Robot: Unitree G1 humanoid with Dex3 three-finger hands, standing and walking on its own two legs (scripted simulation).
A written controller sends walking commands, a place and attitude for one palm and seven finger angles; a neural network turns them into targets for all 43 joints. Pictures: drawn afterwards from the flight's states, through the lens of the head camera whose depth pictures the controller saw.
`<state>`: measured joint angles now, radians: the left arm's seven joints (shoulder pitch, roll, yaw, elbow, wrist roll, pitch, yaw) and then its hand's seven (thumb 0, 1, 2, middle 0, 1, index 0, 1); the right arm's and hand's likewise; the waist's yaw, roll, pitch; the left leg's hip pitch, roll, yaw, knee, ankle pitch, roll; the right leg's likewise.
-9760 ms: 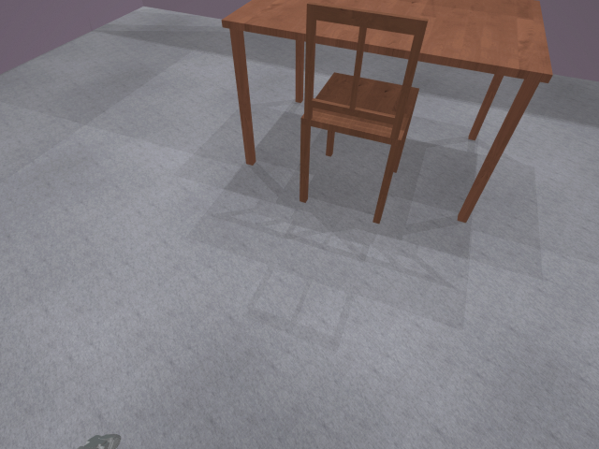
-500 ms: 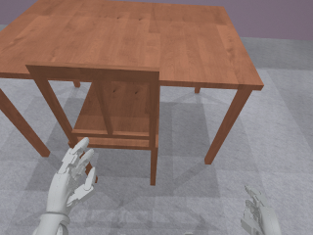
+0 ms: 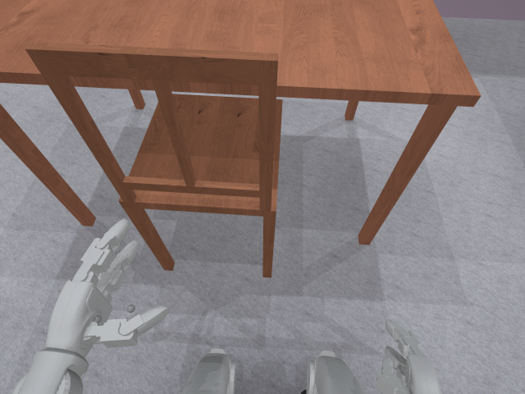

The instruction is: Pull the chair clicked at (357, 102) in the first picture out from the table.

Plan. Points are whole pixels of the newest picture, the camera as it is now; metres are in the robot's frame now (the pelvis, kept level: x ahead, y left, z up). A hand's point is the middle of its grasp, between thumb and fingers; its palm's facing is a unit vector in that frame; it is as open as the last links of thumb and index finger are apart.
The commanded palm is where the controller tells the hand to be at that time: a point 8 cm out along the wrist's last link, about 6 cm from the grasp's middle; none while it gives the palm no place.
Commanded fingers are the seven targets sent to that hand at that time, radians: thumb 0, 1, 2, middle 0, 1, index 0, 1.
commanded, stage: raise the hand toward the chair's back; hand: left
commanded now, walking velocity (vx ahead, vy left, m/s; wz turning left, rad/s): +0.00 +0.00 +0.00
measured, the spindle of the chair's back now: (178, 140) +0.55 +0.20 +0.02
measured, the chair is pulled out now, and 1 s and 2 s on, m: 0.00 0.00 0.00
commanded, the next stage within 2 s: aim the fingers beside a spindle in 1.30 s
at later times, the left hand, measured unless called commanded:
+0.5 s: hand (109, 290) +0.24 +0.22 +0.06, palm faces -0.03 -1.00 -0.06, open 16.4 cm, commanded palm +0.22 +0.28 +0.06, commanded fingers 0.00 -0.50 0.30 -0.06 -0.08 -0.06 -0.08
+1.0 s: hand (110, 269) +0.27 +0.22 +0.06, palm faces -0.04 -1.00 -0.06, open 16.9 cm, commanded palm +0.25 +0.28 +0.07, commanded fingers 0.00 -0.50 0.30 -0.06 -0.08 -0.06 -0.08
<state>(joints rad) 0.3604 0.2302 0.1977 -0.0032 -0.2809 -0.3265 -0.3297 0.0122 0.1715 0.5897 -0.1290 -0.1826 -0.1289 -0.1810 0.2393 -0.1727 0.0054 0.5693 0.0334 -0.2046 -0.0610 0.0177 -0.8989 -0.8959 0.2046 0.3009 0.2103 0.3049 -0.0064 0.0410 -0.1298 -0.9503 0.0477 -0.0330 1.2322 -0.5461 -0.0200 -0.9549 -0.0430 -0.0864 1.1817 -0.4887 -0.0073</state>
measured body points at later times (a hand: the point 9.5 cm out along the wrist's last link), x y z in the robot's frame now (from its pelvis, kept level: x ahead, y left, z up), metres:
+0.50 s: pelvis +0.02 +0.02 +0.01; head +0.08 +0.04 +0.46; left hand +0.24 +0.27 +0.06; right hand +0.22 -0.21 -0.05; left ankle +0.03 +0.13 -0.64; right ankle +0.05 -0.12 -0.64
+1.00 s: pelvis +0.03 +0.02 +0.02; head +0.10 +0.03 +0.47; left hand +0.27 +0.28 +0.07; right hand +0.19 -0.23 -0.05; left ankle +0.03 +0.13 -0.64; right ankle +0.05 -0.12 -0.64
